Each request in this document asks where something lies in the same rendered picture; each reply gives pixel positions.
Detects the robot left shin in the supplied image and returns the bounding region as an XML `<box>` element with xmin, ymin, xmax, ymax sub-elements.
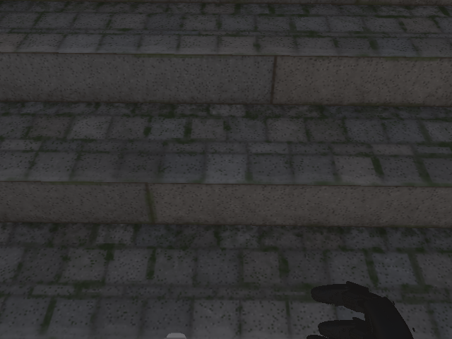
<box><xmin>167</xmin><ymin>333</ymin><xmax>186</xmax><ymax>338</ymax></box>

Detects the robot right hand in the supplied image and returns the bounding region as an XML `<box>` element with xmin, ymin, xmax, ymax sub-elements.
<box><xmin>307</xmin><ymin>281</ymin><xmax>415</xmax><ymax>339</ymax></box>

